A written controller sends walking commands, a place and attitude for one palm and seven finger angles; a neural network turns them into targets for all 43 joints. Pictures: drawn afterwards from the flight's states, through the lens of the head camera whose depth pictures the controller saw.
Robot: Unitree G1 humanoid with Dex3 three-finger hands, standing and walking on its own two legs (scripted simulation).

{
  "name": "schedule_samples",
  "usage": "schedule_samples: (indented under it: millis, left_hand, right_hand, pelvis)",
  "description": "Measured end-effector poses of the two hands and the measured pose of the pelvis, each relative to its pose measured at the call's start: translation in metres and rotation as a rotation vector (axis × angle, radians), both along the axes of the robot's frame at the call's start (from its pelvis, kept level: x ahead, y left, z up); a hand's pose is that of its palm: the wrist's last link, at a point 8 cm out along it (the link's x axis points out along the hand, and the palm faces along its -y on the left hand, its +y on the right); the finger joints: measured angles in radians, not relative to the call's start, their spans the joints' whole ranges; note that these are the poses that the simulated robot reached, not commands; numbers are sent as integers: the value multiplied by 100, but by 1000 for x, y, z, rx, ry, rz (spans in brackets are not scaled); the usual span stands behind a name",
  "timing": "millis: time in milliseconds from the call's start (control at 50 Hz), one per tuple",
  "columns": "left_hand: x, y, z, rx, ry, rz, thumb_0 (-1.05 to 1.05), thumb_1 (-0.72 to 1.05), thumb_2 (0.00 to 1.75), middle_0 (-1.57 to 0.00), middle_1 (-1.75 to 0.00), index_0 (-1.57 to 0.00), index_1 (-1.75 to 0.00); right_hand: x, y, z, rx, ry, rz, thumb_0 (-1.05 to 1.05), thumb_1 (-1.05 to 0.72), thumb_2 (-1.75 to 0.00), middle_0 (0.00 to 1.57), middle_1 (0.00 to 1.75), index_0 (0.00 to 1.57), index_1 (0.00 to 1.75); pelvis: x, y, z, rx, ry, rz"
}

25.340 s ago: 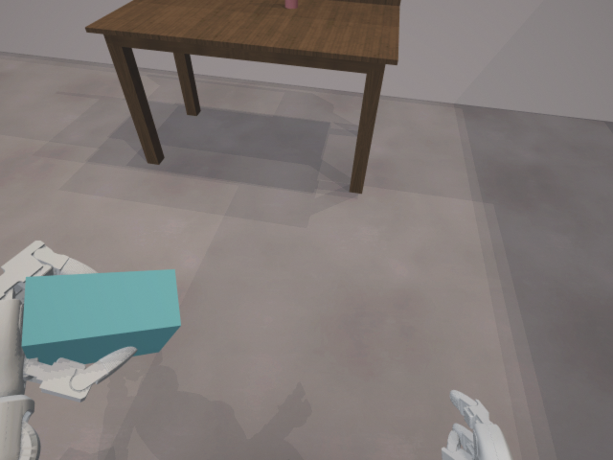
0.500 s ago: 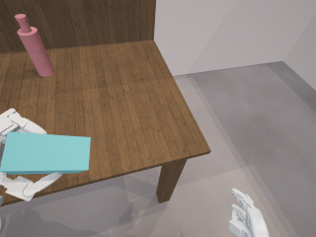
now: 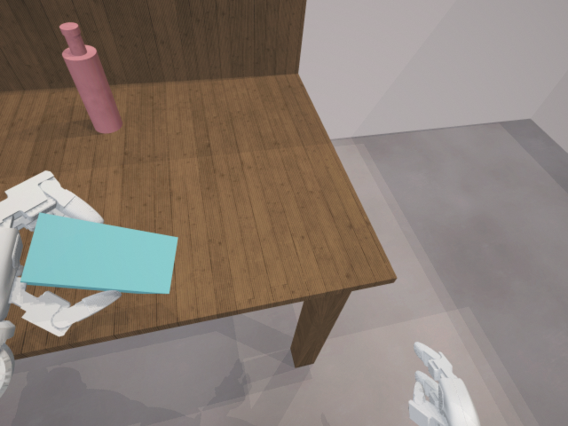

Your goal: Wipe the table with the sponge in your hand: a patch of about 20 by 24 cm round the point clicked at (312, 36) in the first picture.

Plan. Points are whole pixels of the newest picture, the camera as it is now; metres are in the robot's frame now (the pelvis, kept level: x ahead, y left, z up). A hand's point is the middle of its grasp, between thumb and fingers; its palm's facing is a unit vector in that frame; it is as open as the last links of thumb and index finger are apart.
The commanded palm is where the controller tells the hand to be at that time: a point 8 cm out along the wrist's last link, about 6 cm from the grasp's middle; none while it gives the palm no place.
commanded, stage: turn the palm down, sponge in hand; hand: left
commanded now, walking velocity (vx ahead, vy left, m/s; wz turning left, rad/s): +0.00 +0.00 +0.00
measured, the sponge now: (118, 263) +0.24 +0.22 +0.14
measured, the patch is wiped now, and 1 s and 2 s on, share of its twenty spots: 0.00 0.00 0.00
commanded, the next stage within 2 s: none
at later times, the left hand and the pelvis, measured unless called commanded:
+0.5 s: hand (64, 288) +0.20 +0.25 +0.16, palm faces +0.38 -0.61 -0.70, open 10.0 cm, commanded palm +0.16 +0.27 +0.18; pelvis +0.00 -0.04 -0.02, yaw -1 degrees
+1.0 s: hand (103, 273) +0.23 +0.24 +0.12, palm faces +0.17 -0.39 -0.91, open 10.0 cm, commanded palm +0.20 +0.24 +0.18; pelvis +0.02 -0.05 -0.02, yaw -4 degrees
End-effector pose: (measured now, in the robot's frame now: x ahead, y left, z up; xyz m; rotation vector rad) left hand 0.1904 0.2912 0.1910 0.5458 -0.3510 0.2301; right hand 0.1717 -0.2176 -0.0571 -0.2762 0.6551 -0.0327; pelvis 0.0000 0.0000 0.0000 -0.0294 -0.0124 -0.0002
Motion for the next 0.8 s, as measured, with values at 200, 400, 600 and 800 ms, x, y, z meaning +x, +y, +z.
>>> schedule_samples:
  millis: [200, 400, 600, 800]
  left_hand:
    - [24, 4, -5, 53, 306, 41, 0, -50, 103, -75, -132, -77, -132]
    - [-31, -27, -8, 187, 155, 70, 0, -50, 103, -75, -132, -77, -132]
    - [-13, -27, -24, 264, 364, 232, 0, -50, 103, -75, -132, -77, -132]
    - [6, -75, -3, 465, 259, 78, 0, -50, 103, -75, -132, -77, -132]
  right_hand:
    - [6, -12, -20, 83, 4, -32, 2, -90, -90, 21, 30, 21, 30]
    - [7, -50, -23, -27, 57, -21, 2, -90, -90, 20, 30, 20, 30]
    - [7, -68, -48, 27, 69, -100, 2, -90, -90, 20, 30, 20, 30]
    - [5, -81, -45, 44, 71, -163, 2, -90, -90, 20, 30, 20, 30]
  pelvis:
    - [10, -2, -6, 30, -4, -84]
    - [8, -32, -16, 19, 28, -43]
    - [4, -50, -21, 26, 36, -23]
    - [16, -61, -20, 34, 46, -65]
